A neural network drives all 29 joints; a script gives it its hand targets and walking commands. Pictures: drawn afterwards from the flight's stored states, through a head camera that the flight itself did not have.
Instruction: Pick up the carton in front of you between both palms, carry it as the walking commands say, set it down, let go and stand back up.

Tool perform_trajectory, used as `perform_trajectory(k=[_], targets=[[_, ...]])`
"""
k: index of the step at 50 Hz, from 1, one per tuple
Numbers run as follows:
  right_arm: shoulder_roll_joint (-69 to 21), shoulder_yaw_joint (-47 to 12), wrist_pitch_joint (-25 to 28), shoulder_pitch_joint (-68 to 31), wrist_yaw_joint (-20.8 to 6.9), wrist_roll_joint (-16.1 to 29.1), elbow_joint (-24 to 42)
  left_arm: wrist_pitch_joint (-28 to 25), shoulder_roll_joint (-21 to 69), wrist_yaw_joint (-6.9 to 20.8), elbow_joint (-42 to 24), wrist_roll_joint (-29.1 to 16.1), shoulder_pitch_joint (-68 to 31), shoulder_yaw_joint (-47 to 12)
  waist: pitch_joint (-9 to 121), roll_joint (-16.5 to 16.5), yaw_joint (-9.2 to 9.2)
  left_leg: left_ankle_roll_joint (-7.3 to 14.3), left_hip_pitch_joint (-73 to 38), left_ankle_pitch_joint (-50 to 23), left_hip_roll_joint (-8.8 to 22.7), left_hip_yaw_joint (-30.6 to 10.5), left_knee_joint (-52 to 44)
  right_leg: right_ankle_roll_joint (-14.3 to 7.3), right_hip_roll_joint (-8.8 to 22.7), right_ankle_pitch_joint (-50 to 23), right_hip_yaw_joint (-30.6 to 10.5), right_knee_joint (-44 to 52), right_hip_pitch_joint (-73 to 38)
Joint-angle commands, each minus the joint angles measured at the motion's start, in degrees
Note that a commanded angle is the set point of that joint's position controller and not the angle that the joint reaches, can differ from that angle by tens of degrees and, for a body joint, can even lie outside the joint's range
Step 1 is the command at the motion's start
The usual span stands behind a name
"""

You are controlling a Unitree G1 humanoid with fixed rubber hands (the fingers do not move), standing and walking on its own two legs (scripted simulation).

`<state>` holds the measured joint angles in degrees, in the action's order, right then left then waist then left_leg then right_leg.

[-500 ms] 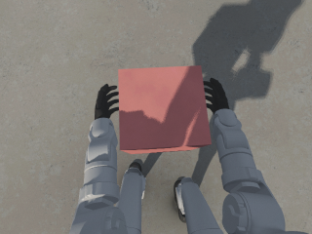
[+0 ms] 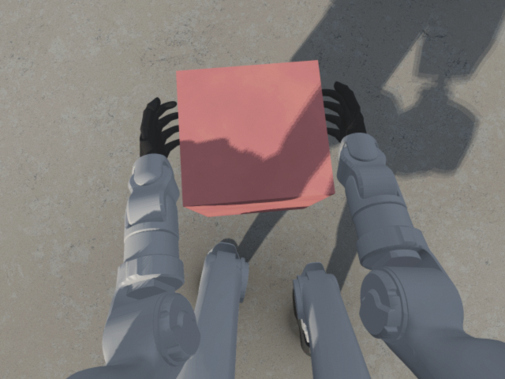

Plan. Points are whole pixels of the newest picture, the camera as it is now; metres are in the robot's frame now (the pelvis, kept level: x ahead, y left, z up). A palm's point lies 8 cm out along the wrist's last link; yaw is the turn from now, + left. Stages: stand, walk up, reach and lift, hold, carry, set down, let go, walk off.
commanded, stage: set down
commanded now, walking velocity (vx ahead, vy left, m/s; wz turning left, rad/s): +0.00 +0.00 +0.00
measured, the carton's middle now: (252, 153) +0.45 +0.08 -0.19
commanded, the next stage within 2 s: none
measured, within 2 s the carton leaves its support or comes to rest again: rests again in 1.84 s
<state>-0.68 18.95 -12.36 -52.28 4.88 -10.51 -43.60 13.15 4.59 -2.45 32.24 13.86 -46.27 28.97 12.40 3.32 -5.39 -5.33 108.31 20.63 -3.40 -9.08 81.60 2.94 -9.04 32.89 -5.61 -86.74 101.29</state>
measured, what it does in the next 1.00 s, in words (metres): lowers itself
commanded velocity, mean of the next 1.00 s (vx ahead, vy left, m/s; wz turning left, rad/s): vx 0.00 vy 0.00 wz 0.00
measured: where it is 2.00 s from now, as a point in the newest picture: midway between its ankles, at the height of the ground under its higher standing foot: (261, 312)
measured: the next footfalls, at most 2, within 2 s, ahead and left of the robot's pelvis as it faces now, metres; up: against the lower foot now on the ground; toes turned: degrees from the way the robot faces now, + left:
none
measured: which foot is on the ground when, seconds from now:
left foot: down 0.00-1.00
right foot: down 0.00-1.00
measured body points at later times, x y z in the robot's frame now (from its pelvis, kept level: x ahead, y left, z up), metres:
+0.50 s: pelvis -0.04 +0.00 -0.11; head +0.30 +0.04 +0.18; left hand +0.43 +0.24 -0.26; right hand +0.53 -0.04 -0.26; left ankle +0.11 +0.15 -0.53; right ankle +0.04 -0.13 -0.53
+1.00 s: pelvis -0.03 -0.01 -0.16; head +0.34 +0.00 +0.09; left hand +0.44 +0.25 -0.34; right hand +0.55 -0.04 -0.34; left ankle +0.11 +0.15 -0.53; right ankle +0.04 -0.12 -0.53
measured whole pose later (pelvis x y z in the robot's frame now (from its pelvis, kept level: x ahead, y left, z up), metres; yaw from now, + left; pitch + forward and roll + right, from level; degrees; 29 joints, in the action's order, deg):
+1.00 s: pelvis -0.03 -0.01 -0.16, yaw +0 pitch +48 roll +3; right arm 13.0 1.9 -12.4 -87.0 8.8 -2.4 -65.1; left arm 12.4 -4.2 -3.4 44.4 7.2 -69.7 34.8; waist -8.9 3.8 -11.0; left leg -8.1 133.5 25.7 -1.2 -6.2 111.6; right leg 2.9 -12.6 37.7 -4.8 -120.2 129.6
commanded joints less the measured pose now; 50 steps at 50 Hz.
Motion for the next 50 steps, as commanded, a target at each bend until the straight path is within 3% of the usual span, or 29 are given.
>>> perform_trajectory(k=[1, 9, 18, 24, 32, 34, 39, 42, 50], targets=[[-52.0, -28.4, 3.4, -36.1, -11.3, 7.1, 3.5, -0.7, 49.3, 10.8, 1.6, -6.9, -34.1, -32.8, 58.1, 0.1, -2.91, 1.0, -47.0, -22.7, -4.4, 13.1, 2.0, 0.4, -3.9, -17.2, 8.6, 6.4, -11.9], [-48.8, -28.1, 2.3, -43.7, -11.3, 9.5, 1.0, 0.3, 47.1, 8.8, -0.8, -8.9, -42.7, -33.4, 60.1, -1.0, -4.01, 0.0, -45.9, -19.3, -4.5, 14.0, 8.0, 0.0, -4.5, -11.6, 10.1, -0.9, -4.4], [-43.1, -23.0, 2.0, -51.4, -11.5, 8.8, -6.3, 0.8, 42.7, 8.5, 2.0, -8.3, -52.2, -27.9, 54.9, -1.5, -4.86, -0.1, -40.0, -14.8, -4.0, 14.8, 13.7, -0.9, -4.4, -6.2, 10.6, -7.0, 3.5], [-39.6, -21.9, 2.0, -56.3, -11.2, 9.2, -9.4, 0.3, 38.6, 8.6, 3.8, -8.3, -57.3, -24.2, 53.0, 0.2, -6.58, 0.1, -34.7, -13.5, -3.2, 15.6, 17.8, -1.1, -4.0, -5.2, 10.3, -11.0, 5.0], [-36.1, -25.5, 2.3, -62.4, -10.0, 12.7, -9.6, -0.7, 33.1, 9.2, 4.3, -10.8, -62.4, -22.4, 54.2, 4.0, -9.92, 0.1, -30.0, -16.6, -2.0, 16.8, 23.9, -0.8, -3.4, -8.5, 10.0, -16.6, 2.9], [-35.6, -26.4, 2.2, -63.8, -9.8, 13.2, -9.5, -1.0, 32.0, 9.8, 3.5, -11.9, -64.6, -21.7, 52.1, 6.4, -11.17, 0.1, -23.9, -16.2, -1.5, 16.8, 24.6, -0.9, -2.9, -8.9, 9.4, -17.7, 2.0], [-37.8, -31.1, 2.8, -64.7, -8.5, 15.2, -7.0, -2.1, 29.5, 11.2, 2.7, -13.4, -64.4, -20.8, 52.7, 12.7, -13.41, 0.5, -21.3, -22.5, -1.0, 16.8, 27.5, -0.1, -2.2, -18.5, 8.7, -20.1, -1.6], [-40.0, -32.2, 3.0, -64.1, -7.9, 15.5, -6.6, -2.7, 29.8, 11.8, 3.6, -14.3, -63.0, -20.3, 53.3, 14.6, -13.23, 0.8, -19.9, -23.8, -0.7, 16.6, 28.5, 0.1, -1.8, -22.9, 8.0, -20.5, -2.0], [-37.5, -27.0, 3.1, -58.1, -8.6, 11.9, -13.4, -2.7, 27.7, 13.4, 8.3, -11.1, -60.0, -16.3, 41.8, 10.8, -12.27, 1.2, -11.8, -19.9, -0.2, 16.4, 29.4, -1.0, -1.6, -21.8, 5.7, -20.2, 4.3]])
